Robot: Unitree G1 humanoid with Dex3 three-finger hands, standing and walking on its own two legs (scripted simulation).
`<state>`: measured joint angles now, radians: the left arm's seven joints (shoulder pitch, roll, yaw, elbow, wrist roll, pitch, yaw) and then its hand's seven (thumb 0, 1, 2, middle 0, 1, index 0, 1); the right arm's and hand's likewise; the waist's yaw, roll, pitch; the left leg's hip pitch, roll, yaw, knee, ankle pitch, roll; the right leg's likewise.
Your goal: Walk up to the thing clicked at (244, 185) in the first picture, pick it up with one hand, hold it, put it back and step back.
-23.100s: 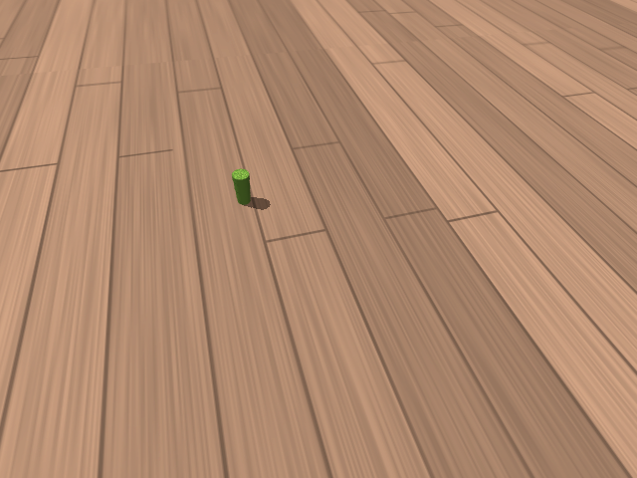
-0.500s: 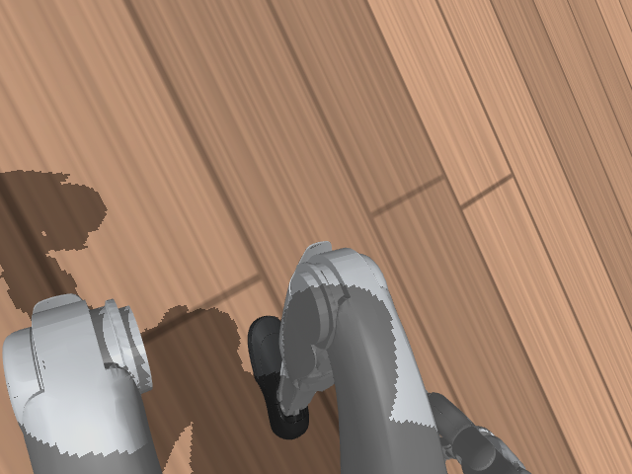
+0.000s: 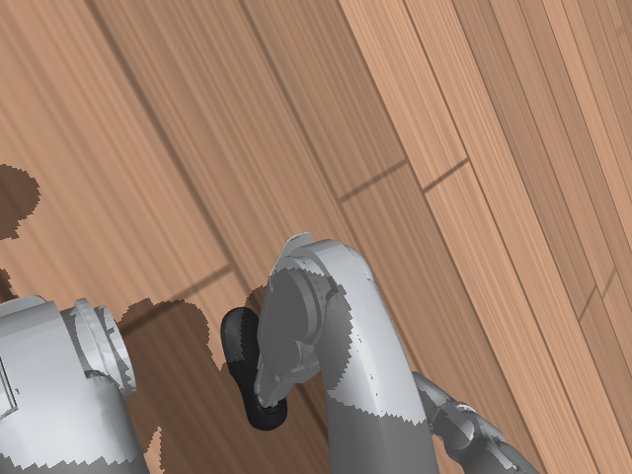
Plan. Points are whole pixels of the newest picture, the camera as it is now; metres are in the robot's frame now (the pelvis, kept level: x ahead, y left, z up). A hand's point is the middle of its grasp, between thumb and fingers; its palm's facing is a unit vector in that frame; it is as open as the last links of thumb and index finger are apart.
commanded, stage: lower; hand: left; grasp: from the side
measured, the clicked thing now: out of the picture +0.47 +0.30 -0.19
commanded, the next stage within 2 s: loosen in 0.42 s
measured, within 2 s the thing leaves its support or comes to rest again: rests again in 0.80 s
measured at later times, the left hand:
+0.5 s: hand out of the picture +0.47 +0.30 -0.19, palm faces +0.41 -0.91 -0.02, open 9.7 cm
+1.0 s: hand out of the picture +0.48 +0.30 -0.18, palm faces +0.42 -0.91 +0.01, open 13.6 cm
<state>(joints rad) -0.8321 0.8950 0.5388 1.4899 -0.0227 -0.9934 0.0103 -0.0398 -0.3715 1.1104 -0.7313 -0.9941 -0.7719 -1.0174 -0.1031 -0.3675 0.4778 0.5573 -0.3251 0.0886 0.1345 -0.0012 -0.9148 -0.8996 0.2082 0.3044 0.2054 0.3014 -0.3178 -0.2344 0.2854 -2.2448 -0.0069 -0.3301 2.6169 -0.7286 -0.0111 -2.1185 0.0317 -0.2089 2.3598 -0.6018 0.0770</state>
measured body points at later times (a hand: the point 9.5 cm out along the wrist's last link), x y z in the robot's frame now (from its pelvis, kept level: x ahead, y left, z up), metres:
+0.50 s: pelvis +0.00 +0.01 +0.00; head +0.26 +0.19 +0.31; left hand +0.45 +0.34 -0.18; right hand +0.14 -0.25 -0.04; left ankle +0.07 +0.12 -0.26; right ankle +0.14 -0.13 -0.26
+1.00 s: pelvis +0.00 +0.01 +0.00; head +0.26 +0.20 +0.31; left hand +0.45 +0.35 -0.18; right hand +0.14 -0.24 -0.03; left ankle +0.07 +0.12 -0.26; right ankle +0.14 -0.13 -0.26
